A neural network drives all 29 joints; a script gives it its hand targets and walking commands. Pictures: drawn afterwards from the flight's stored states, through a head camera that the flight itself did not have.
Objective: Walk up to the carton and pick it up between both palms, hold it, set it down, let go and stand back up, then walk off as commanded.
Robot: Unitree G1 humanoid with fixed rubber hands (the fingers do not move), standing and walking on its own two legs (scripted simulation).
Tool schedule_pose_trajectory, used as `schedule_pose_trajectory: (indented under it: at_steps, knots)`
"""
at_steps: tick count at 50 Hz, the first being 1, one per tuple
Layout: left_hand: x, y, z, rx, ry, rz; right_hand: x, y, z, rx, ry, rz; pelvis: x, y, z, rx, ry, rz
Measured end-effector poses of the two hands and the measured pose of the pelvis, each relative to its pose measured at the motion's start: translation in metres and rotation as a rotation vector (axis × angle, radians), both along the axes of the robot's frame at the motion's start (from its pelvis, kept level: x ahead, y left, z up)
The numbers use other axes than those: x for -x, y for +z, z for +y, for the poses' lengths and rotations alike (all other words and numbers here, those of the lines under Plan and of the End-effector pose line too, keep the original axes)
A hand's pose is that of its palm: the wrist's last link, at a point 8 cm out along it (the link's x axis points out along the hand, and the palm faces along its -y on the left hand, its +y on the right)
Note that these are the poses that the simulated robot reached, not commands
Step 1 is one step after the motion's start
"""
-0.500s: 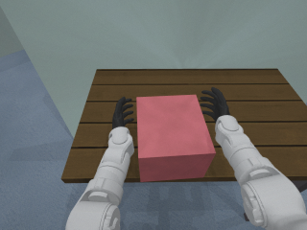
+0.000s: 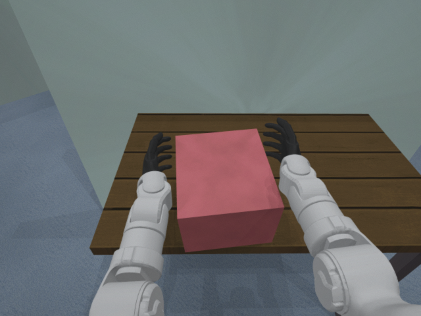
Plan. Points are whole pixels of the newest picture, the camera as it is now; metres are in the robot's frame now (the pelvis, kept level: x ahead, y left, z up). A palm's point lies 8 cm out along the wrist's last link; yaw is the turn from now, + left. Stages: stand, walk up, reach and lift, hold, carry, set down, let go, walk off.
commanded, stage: reach and lift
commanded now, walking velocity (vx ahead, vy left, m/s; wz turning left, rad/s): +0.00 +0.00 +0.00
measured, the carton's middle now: (222, 187) +0.39 +0.03 +0.05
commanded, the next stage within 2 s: hold in 1.54 s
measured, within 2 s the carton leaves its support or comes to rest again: neither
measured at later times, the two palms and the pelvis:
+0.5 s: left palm (146, 163) +0.36 +0.18 +0.14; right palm (289, 151) +0.39 -0.09 +0.16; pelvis -0.01 +0.00 +0.00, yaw +0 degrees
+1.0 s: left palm (145, 154) +0.35 +0.18 +0.17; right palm (296, 148) +0.38 -0.10 +0.18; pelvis -0.01 +0.00 +0.00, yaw +1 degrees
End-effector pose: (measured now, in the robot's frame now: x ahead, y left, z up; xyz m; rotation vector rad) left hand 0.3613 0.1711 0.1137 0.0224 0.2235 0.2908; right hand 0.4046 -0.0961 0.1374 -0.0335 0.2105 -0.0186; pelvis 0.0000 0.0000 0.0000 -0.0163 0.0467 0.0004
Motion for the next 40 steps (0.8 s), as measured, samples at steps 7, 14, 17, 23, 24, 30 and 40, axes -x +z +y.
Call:
schedule_pose_trajectory:
  at_steps: [7, 14, 17, 23, 24, 30, 40]
  knots:
    - [0.014, 0.006, -0.004, -0.008, -0.040, 0.029, 0.016, 0.005, -0.006, -0.042, -0.022, -0.012, 0.013, 0.000, -0.001, -0.002, 0.001, -0.042]
    - [0.016, 0.015, -0.005, 0.000, -0.043, 0.024, 0.023, 0.008, -0.009, -0.058, -0.023, -0.028, 0.020, 0.000, -0.004, -0.007, 0.001, -0.054]
    - [0.012, 0.022, -0.003, 0.001, -0.046, 0.015, 0.021, 0.011, -0.007, -0.067, -0.022, -0.040, 0.019, 0.000, -0.005, -0.008, 0.002, -0.054]
    - [0.004, 0.025, 0.007, -0.007, -0.058, 0.024, 0.014, 0.019, 0.002, -0.077, -0.015, -0.057, 0.013, 0.001, -0.003, -0.009, 0.004, -0.056]
    - [0.003, 0.025, 0.008, -0.007, -0.057, 0.026, 0.013, 0.020, 0.004, -0.079, -0.018, -0.064, 0.011, 0.001, -0.003, -0.008, 0.004, -0.058]
    - [-0.002, 0.026, 0.015, 0.005, -0.066, 0.034, 0.006, 0.026, 0.012, -0.079, -0.037, -0.074, 0.003, 0.002, 0.002, -0.005, 0.006, -0.089]
    - [0.004, 0.043, 0.018, 0.001, -0.071, -0.006, 0.013, 0.040, 0.014, -0.077, -0.047, -0.111, 0.003, 0.002, 0.005, -0.002, 0.009, -0.145]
